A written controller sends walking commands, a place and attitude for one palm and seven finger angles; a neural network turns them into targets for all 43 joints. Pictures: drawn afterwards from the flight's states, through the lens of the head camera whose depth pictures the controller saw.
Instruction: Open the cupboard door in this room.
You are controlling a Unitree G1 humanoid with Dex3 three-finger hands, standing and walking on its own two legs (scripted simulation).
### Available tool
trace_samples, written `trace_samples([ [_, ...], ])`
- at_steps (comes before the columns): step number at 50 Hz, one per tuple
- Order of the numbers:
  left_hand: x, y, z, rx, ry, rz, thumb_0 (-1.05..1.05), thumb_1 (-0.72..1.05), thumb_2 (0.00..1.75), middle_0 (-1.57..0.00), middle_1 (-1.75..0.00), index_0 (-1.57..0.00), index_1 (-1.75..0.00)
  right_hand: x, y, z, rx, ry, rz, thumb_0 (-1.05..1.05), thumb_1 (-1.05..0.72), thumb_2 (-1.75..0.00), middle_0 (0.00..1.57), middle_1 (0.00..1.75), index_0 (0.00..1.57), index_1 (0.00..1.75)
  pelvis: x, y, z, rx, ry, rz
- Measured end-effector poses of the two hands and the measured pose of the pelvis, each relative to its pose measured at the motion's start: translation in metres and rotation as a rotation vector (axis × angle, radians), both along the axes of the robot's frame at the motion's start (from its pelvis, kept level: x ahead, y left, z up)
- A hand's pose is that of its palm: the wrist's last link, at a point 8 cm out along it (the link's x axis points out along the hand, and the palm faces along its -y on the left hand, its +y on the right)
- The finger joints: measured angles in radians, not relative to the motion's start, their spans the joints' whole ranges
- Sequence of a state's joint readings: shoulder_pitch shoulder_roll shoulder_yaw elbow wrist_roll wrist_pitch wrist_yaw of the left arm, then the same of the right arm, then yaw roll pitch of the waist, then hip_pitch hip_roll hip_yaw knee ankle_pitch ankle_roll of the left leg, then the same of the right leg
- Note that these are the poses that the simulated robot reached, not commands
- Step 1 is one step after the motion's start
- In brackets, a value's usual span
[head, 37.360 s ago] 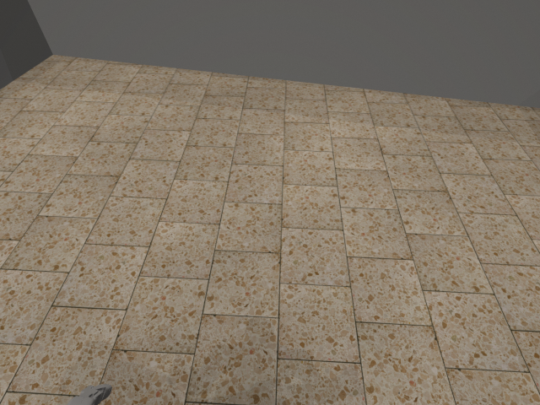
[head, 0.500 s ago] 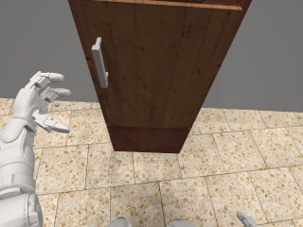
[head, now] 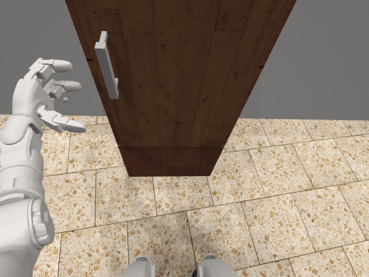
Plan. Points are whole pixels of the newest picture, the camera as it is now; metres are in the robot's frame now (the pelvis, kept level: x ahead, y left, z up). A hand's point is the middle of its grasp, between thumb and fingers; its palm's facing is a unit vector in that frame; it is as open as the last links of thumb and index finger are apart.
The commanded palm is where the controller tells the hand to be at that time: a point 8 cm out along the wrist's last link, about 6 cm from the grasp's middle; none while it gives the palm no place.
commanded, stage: move the hooked fingers beside the handle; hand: left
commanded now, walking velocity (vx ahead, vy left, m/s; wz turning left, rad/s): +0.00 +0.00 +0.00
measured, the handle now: (109, 67) +0.55 +0.16 +0.09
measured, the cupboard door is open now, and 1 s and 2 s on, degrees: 0 0 0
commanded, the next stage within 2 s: slide the fingers in behind the handle in 1.30 s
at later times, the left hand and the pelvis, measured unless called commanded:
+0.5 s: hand (82, 85) +0.51 +0.22 +0.07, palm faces -0.02 -1.00 +0.00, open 14.0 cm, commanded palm +0.49 +0.27 +0.08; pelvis +0.01 +0.00 -0.01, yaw -1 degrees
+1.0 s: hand (75, 92) +0.49 +0.22 +0.08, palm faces +0.00 -1.00 +0.01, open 14.0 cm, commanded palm +0.47 +0.27 +0.08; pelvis +0.01 +0.00 +0.00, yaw -1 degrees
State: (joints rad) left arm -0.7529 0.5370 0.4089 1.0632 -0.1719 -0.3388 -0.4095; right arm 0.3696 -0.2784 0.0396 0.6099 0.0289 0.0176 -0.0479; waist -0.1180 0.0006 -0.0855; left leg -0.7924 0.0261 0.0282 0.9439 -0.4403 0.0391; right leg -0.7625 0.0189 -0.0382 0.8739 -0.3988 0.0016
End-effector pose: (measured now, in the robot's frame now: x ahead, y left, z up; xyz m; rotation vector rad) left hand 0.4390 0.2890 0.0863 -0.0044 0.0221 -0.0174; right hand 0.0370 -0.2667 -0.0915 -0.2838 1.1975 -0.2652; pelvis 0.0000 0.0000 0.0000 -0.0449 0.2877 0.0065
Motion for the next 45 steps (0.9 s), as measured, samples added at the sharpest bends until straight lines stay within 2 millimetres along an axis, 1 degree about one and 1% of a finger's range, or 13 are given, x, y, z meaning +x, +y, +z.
trace_samples([
  [5,0.013,-0.004,0.002,-0.008,0.009,-0.005,-0.01,-0.5,0.3,-0.3,-1.2,-0.29,-1.2,-0.014,-0.001,-0.001,-0.003,0.042,-0.024,0.0,-0.9,-0.9,0.2,0.3,0.2,0.3,0.001,0.001,-0.001,-0.002,0.013,-0.004],
  [11,0.028,-0.007,-0.004,0.001,0.041,-0.001,-0.01,-0.5,0.3,-0.3,-1.2,-0.29,-1.2,-0.03,0.0,-0.002,-0.005,0.092,-0.041,0.0,-0.9,-0.9,0.2,0.3,0.2,0.3,-0.001,0.001,-0.004,-0.005,0.031,-0.005],
  [18,0.047,-0.016,0.0,-0.002,0.001,0.0,-0.01,-0.5,0.3,-0.3,-1.2,-0.29,-1.2,-0.046,0.001,-0.004,-0.004,0.149,-0.063,0.0,-0.9,-0.9,0.2,0.3,0.2,0.3,0.0,0.001,-0.007,-0.009,0.057,-0.009],
  [20,0.05,-0.019,0.0,-0.003,0.006,-0.004,-0.01,-0.5,0.3,-0.3,-1.2,-0.29,-1.2,-0.048,0.002,-0.004,0.001,0.157,-0.073,0.0,-0.9,-0.9,0.2,0.3,0.2,0.3,0.002,0.0,-0.006,-0.008,0.061,-0.014],
  [23,0.051,-0.02,-0.005,0.002,0.042,-0.008,-0.01,-0.5,0.3,-0.3,-1.2,-0.29,-1.2,-0.05,0.003,-0.003,0.011,0.163,-0.084,0.0,-0.9,-0.9,0.2,0.3,0.2,0.3,0.004,0.0,-0.006,-0.007,0.062,-0.02],
  [28,0.048,-0.016,-0.014,0.009,0.068,0.015,-0.01,-0.5,0.3,-0.3,-1.2,-0.3,-1.2,-0.049,0.005,-0.003,0.018,0.165,-0.088,0.0,-0.9,-0.9,0.2,0.3,0.2,0.3,0.006,-0.001,-0.005,-0.005,0.063,-0.025],
  [33,0.045,-0.007,-0.005,0.01,0.001,0.038,-0.01,-0.5,0.3,-0.3,-1.2,-0.29,-1.2,-0.041,0.003,-0.002,0.016,0.159,-0.082,0.0,-0.9,-0.9,0.2,0.3,0.2,0.3,0.009,-0.002,-0.004,-0.008,0.061,-0.024],
  [36,0.044,-0.004,0.0,0.012,-0.001,0.024,-0.01,-0.5,0.3,-0.3,-1.2,-0.29,-1.2,-0.034,0.001,-0.001,0.012,0.15,-0.076,0.0,-0.9,-0.9,0.2,0.3,0.2,0.3,0.011,-0.003,-0.004,-0.011,0.058,-0.018],
  [41,0.039,-0.008,-0.003,0.007,0.046,-0.016,-0.01,-0.5,0.3,-0.3,-1.2,-0.29,-1.2,-0.02,-0.001,-0.001,0.01,0.125,-0.051,0.0,-0.9,-0.9,0.2,0.3,0.2,0.3,0.012,-0.001,-0.002,-0.013,0.051,-0.008],
  [45,0.032,-0.013,-0.008,-0.014,0.032,-0.008,-0.01,-0.5,0.3,-0.3,-1.2,-0.29,-1.2,-0.009,-0.001,-0.001,0.009,0.093,-0.035,0.0,-0.9,-0.9,0.2,0.3,0.2,0.3,0.012,0.0,-0.002,-0.01,0.045,-0.011],
])
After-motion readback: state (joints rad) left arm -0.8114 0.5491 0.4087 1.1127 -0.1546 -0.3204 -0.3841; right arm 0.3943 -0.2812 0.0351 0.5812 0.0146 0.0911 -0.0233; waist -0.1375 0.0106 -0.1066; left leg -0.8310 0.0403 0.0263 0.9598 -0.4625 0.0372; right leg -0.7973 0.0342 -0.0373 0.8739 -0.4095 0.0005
